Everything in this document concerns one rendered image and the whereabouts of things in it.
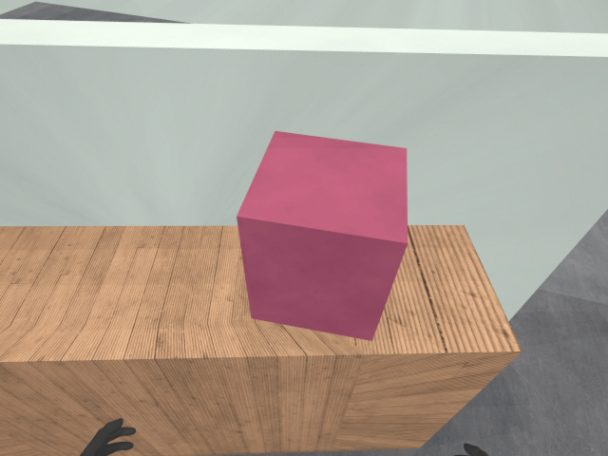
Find left robot hand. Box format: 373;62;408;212
80;418;136;456

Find carton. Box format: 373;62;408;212
237;131;408;341

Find pedestal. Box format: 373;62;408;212
0;225;522;456

